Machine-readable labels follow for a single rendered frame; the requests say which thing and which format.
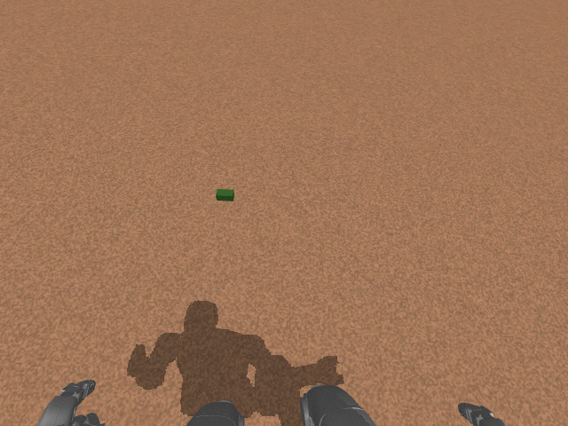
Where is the right robot hand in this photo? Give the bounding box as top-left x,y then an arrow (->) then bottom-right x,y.
458,403 -> 507,426

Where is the small box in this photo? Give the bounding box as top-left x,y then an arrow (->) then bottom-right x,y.
216,189 -> 234,201

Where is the left robot hand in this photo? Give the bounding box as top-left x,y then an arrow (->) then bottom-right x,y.
37,380 -> 105,426

